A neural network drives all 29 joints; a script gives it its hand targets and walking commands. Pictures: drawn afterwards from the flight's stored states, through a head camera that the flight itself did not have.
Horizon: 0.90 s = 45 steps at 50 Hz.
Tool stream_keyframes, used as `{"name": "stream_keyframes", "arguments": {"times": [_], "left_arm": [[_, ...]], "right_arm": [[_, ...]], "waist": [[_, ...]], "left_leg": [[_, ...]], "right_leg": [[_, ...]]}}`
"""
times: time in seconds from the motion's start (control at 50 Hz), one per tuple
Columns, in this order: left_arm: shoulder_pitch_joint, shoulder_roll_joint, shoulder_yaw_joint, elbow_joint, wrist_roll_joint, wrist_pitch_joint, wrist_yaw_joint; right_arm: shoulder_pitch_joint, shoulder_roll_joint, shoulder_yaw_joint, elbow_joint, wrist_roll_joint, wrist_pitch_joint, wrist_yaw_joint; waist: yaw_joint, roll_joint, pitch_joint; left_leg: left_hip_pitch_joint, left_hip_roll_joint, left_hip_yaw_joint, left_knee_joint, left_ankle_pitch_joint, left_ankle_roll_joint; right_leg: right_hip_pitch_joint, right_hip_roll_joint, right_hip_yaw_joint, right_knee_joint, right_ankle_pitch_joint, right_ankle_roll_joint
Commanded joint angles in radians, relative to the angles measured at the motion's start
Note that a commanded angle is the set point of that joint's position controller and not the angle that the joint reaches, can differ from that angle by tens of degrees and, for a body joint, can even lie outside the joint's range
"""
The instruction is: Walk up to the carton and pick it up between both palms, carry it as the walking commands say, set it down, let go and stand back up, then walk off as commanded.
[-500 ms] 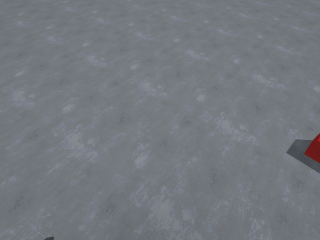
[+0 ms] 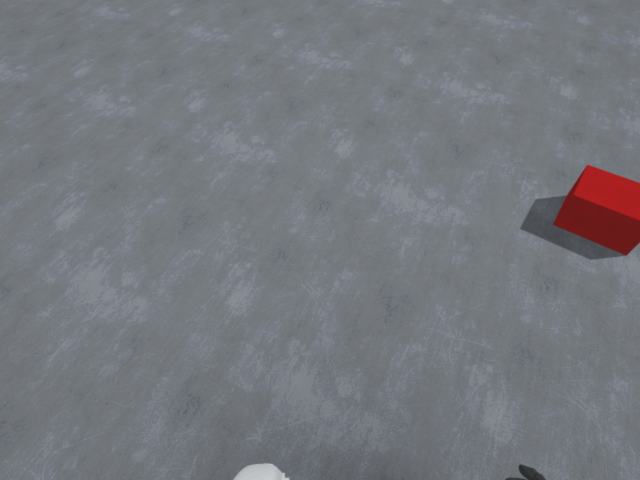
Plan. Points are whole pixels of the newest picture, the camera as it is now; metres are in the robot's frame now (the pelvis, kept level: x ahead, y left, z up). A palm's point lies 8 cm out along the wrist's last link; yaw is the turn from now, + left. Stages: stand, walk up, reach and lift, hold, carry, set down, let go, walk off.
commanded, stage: walk up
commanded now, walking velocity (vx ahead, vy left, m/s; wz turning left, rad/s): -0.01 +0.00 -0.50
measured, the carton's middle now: (606, 209) +1.15 -0.97 -0.68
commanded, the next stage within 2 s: none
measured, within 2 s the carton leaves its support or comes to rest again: neither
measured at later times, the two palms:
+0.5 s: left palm (172, 410) +0.22 +0.24 -0.10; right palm out of the picture -0.11 -0.28 -0.07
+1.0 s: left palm (285, 375) +0.28 +0.08 -0.10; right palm out of the picture +0.26 -0.45 -0.08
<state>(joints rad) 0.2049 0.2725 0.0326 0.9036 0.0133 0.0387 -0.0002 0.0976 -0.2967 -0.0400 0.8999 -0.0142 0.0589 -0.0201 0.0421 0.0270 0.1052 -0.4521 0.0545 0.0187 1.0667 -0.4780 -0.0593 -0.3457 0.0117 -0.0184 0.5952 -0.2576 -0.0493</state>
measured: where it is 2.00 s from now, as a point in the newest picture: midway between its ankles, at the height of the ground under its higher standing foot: (493, 348)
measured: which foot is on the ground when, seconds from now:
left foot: up 0.00-0.24, down 0.26-0.72, up 0.74-1.00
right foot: down 0.00-0.26, up 0.28-0.68, down 0.70-1.00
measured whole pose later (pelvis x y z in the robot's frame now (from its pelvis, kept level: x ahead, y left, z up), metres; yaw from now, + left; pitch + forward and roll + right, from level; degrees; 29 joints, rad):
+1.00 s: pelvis +0.20 -0.16 +0.02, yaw -27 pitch +1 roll +1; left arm 0.41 0.22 0.04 0.95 0.02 -0.06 -0.02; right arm 0.06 -0.25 -0.05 0.76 -0.03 -0.03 0.05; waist 0.08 0.02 0.06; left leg -0.60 0.12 0.08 0.83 -0.17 -0.06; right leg -0.06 0.00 0.02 0.34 -0.29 -0.02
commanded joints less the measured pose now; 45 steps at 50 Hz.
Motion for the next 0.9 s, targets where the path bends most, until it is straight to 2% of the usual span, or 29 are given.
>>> {"name": "stream_keyframes", "arguments": {"times": [0.0,0.06,0.12,0.18,0.2,0.22,0.24,0.26,0.28,0.3,0.32,0.34,0.36,0.38,0.44,0.52,0.58,0.6,0.62,0.64,0.66,0.68,0.7,0.72,0.74,0.76,0.78,0.82,0.88], "left_arm": [[0.007,0.165,0.036,-0.072,0.005,-0.015,0.012],[0.053,0.173,0.043,-0.085,0.011,-0.009,0.009],[0.037,0.175,0.049,-0.108,0.013,0.003,0.005],[-0.005,0.174,0.055,-0.124,0.011,0.015,-0.003],[-0.027,0.172,0.057,-0.128,0.008,0.021,-0.006],[-0.045,0.162,0.055,-0.134,0.006,0.025,-0.009],[-0.056,0.131,0.044,-0.144,0.016,0.026,-0.026],[-0.215,0.09,0.052,-0.228,0.031,0.029,-0.061],[-0.21,0.088,0.064,-0.259,0.046,0.032,-0.075],[-0.189,0.101,0.073,-0.237,0.045,0.031,-0.086],[-0.127,0.094,0.075,-0.211,0.042,0.024,-0.104],[-0.076,0.084,0.077,-0.184,0.04,0.019,-0.115],[-0.06,0.086,0.077,-0.17,0.04,0.018,-0.124],[-0.069,0.088,0.073,-0.165,0.036,0.017,-0.127],[-0.158,0.08,0.058,-0.183,0.031,0.013,-0.127],[-0.252,0.073,0.04,-0.189,0.014,-0.005,-0.128],[-0.235,0.076,0.029,-0.176,0.002,-0.021,-0.111],[-0.21,0.083,0.029,-0.164,0.007,-0.024,-0.102],[-0.184,0.091,0.028,-0.153,0.012,-0.027,-0.096],[-0.14,0.1,0.029,-0.139,0.015,-0.033,-0.088],[-0.061,0.107,0.03,-0.118,0.021,-0.043,-0.076],[0.071,0.146,0.049,-0.08,0.025,-0.057,-0.063],[0.227,0.246,0.088,-0.049,0.023,-0.075,-0.048],[0.333,0.338,0.1,-0.023,0.011,-0.07,-0.028],[0.283,0.31,0.086,-0.025,0.001,-0.075,-0.021],[0.213,0.255,0.07,-0.033,0.0,-0.083,-0.017],[0.134,0.19,0.055,-0.043,0.0,-0.088,-0.016],[0.059,0.125,0.038,-0.057,0.004,-0.1,-0.017],[0.11,0.1,0.029,-0.037,0.006,-0.117,-0.016]], "right_arm": [[0.011,-0.082,-0.019,-0.075,0.005,-0.003,0.004],[-0.009,-0.074,-0.022,-0.098,0.009,0.0,-0.002],[0.009,-0.069,-0.029,-0.106,0.007,-0.003,-0.009],[0.071,-0.059,-0.034,-0.097,0.007,-0.013,-0.015],[0.112,-0.055,-0.034,-0.089,0.006,-0.018,-0.017],[0.167,-0.063,-0.037,-0.074,0.005,-0.025,-0.021],[0.3,-0.128,-0.056,-0.033,-0.011,-0.037,-0.026],[0.46,-0.282,-0.094,0.016,-0.008,-0.037,-0.053],[0.389,-0.351,-0.107,-0.019,0.007,-0.045,-0.061],[0.279,-0.304,-0.091,-0.03,0.005,-0.051,-0.055],[0.23,-0.235,-0.068,-0.031,0.004,-0.061,-0.048],[0.232,-0.18,-0.05,-0.023,0.004,-0.075,-0.042],[0.251,-0.157,-0.049,-0.012,-0.003,-0.088,-0.041],[0.277,-0.149,-0.049,0.001,-0.009,-0.097,-0.036],[0.352,-0.138,-0.051,0.008,-0.019,-0.109,-0.021],[0.386,-0.138,-0.067,-0.01,-0.026,-0.115,-0.004],[0.324,-0.147,-0.068,-0.037,-0.029,-0.116,0.018],[0.317,-0.155,-0.068,-0.037,-0.029,-0.113,0.021],[0.311,-0.166,-0.07,-0.04,-0.026,-0.11,0.022],[0.309,-0.184,-0.073,-0.043,-0.022,-0.107,0.022],[0.312,-0.198,-0.073,-0.041,-0.014,-0.104,0.024],[0.334,-0.186,-0.069,-0.047,-0.004,-0.102,0.026],[0.314,-0.114,-0.042,-0.109,0.008,-0.11,0.031],[0.232,-0.046,-0.007,-0.179,0.003,-0.123,0.039],[0.161,-0.065,-0.017,-0.192,-0.005,-0.131,0.03],[0.136,-0.07,-0.023,-0.183,-0.004,-0.135,0.029],[0.157,-0.067,-0.035,-0.166,-0.003,-0.135,0.035],[0.203,-0.043,-0.042,-0.147,-0.011,-0.111,0.049],[0.118,-0.012,-0.035,-0.155,-0.02,-0.089,0.06]], "waist": [[-0.016,-0.153,-0.167],[0.005,-0.165,-0.168],[0.0,-0.182,-0.152],[-0.028,-0.197,-0.146],[-0.05,-0.188,-0.147],[-0.081,-0.159,-0.153],[-0.128,-0.052,-0.202],[-0.178,0.071,-0.13],[-0.127,0.104,-0.084],[-0.072,0.07,-0.025],[-0.041,0.075,-0.028],[-0.03,0.088,-0.04],[-0.025,0.099,-0.044],[-0.028,0.117,-0.038],[-0.057,0.158,0.012],[-0.1,0.203,0.076],[-0.09,0.273,0.072],[-0.084,0.289,0.061],[-0.076,0.285,0.046],[-0.063,0.257,0.007],[-0.03,0.19,-0.065],[0.022,0.067,-0.172],[0.092,-0.195,-0.254],[0.122,-0.422,-0.269],[0.09,-0.293,-0.223],[0.06,-0.218,-0.159],[0.02,-0.152,-0.106],[-0.034,-0.158,-0.086],[-0.023,-0.174,-0.059]], "left_leg": [[0.001,0.01,-0.027,-0.078,0.049,0.013],[0.016,-0.01,-0.018,-0.209,0.039,0.019],[0.071,-0.032,-0.007,-0.315,0.052,0.025],[0.188,-0.056,0.016,-0.455,0.083,0.042],[0.259,-0.063,0.031,-0.546,0.127,0.051],[0.37,-0.044,0.045,-0.663,0.203,0.064],[0.614,0.102,-0.097,-0.786,0.108,0.099],[0.681,0.39,-0.456,-0.867,-0.165,0.091],[0.506,0.578,-0.671,-0.98,-0.362,0.133],[0.383,0.512,-0.553,-0.973,-0.334,0.116],[0.343,0.42,-0.395,-0.925,-0.227,0.077],[0.329,0.35,-0.276,-0.905,-0.115,0.055],[0.314,0.307,-0.204,-0.896,-0.048,0.042],[0.305,0.289,-0.156,-0.897,-0.015,0.035],[0.331,0.275,-0.096,-0.908,0.019,0.048],[0.348,0.283,-0.002,-0.938,0.112,0.076],[0.274,0.264,0.099,-0.938,0.082,0.071],[0.262,0.263,0.114,-0.921,0.066,0.082],[0.273,0.275,0.121,-0.88,0.112,0.092],[0.305,0.283,0.133,-0.771,0.265,0.101],[0.337,0.263,0.174,-0.584,0.468,0.099],[0.264,0.211,0.226,-0.286,0.587,0.08],[-0.053,0.109,0.185,0.023,0.196,0.049],[-0.336,0.001,0.068,0.217,-0.159,0.035],[-0.375,0.08,-0.04,0.259,-0.097,0.056],[-0.365,0.114,-0.047,0.245,-0.019,0.058],[-0.304,0.137,-0.042,0.187,0.065,0.052],[-0.165,0.116,-0.008,0.098,0.144,0.035],[-0.154,0.096,0.024,-0.036,0.227,0.008]], "right_leg": [[0.186,-0.237,0.282,-0.207,0.482,-0.101],[0.22,-0.246,0.343,-0.237,0.408,-0.116],[0.18,-0.235,0.395,-0.283,0.26,-0.119],[0.114,-0.204,0.408,-0.295,0.178,-0.103],[0.079,-0.179,0.396,-0.28,0.15,-0.085],[0.013,-0.147,0.368,-0.245,0.08,-0.06],[-0.214,-0.044,0.292,-0.13,-0.265,-0.01],[-0.511,0.063,0.13,0.256,-0.267,0.049],[-0.606,-0.009,0.161,0.451,-0.251,0.069],[-0.575,-0.043,0.184,0.539,-0.15,0.067],[-0.511,-0.058,0.178,0.569,-0.052,0.064],[-0.451,-0.057,0.15,0.608,0.027,0.072],[-0.413,-0.061,0.118,0.634,0.085,0.08],[-0.399,-0.069,0.1,0.648,0.116,0.083],[-0.434,-0.082,0.062,0.605,0.153,0.095],[-0.366,-0.081,-0.013,0.37,0.108,0.107],[-0.125,-0.061,-0.085,0.151,-0.004,0.088],[-0.064,-0.046,-0.119,0.125,-0.041,0.08],[-0.03,-0.029,-0.147,0.098,-0.071,0.071],[0.007,-0.004,-0.171,0.056,-0.106,0.06],[0.091,0.019,-0.2,-0.034,-0.083,0.042],[0.27,-0.016,-0.132,-0.081,-0.076,0.008],[0.5,-0.222,0.224,-0.169,-0.258,-0.059],[0.565,-0.445,0.722,-0.375,-0.291,-0.143],[0.506,-0.417,0.678,-0.364,-0.249,-0.155],[0.434,-0.375,0.578,-0.336,-0.131,-0.156],[0.356,-0.313,0.451,-0.322,-0.018,-0.133],[0.216,-0.245,0.301,-0.327,0.166,-0.1],[0.187,-0.25,0.253,-0.372,0.234,-0.11]]}}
